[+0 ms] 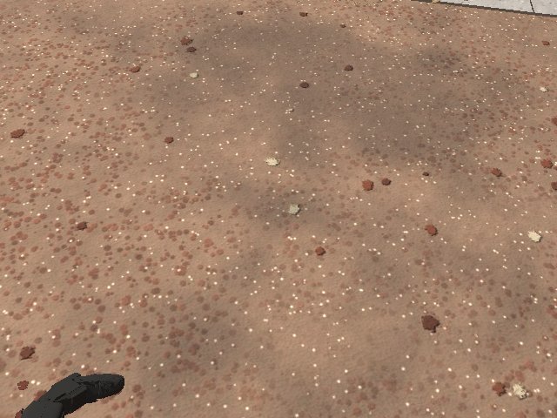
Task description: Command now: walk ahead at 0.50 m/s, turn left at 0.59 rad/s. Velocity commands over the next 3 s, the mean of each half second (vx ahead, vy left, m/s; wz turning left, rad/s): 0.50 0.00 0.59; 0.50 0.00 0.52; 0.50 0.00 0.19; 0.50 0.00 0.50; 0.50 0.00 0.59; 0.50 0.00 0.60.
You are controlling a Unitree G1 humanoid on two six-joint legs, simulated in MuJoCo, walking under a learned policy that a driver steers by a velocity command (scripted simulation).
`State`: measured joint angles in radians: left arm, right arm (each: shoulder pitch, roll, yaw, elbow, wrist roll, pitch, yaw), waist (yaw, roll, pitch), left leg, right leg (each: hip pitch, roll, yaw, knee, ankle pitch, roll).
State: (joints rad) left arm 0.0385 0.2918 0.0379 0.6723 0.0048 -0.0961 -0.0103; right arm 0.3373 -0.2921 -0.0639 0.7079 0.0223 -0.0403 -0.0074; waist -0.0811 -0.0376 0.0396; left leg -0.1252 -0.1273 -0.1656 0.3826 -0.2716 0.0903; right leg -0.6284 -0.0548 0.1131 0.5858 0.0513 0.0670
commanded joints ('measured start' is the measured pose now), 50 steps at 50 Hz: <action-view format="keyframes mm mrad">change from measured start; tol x32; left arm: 1 -97 102 29 -87 -10 -27 -12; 7 340 276 96 12 12 -29 -4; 50 -94 85 11 -49 -11 -16 -23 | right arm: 1 29 -157 -45 -39 7 -2 -10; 27 -334 -55 -5 -213 4 6 66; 32 99 -306 -108 -118 8 32 26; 50 41 -163 -34 -26 -4 -25 0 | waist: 1 5 127 -32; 5 131 149 -148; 7 112 -332 -374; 26 165 -18 47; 33 -6 267 -451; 50 -12 111 11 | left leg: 1 -39 236 -229 -40 152 119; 9 -672 127 -15 921 -185 -75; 30 -205 76 276 209 106 42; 33 581 464 -674 -24 -97 351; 40 -43 285 -187 -153 326 211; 50 -25 275 -89 -134 213 132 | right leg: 1 137 56 -21 -84 -12 -16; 5 489 5 -7 -149 -114 -117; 7 1002 -370 663 -244 -446 -334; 13 552 -190 150 -377 -223 -228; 26 670 -210 -227 -403 120 -205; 30 694 -199 -309 -43 655 -157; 31 541 -164 -325 196 559 -123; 33 -88 96 -91 789 -663 -50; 34 -186 36 -11 809 -579 -67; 50 73 2 -69 -35 80 -29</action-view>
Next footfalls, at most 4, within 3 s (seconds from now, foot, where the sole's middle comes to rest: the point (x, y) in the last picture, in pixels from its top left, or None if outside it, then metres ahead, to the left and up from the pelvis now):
0.10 right None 0.24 -0.14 -0.78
0.62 left None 0.46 0.18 -0.78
1.12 right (196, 283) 0.82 0.16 -0.78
1.66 left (58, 261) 0.91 0.53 -0.78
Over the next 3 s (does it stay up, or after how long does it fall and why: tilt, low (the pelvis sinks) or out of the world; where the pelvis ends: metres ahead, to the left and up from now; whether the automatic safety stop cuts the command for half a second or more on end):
stays up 1.16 0.99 0.00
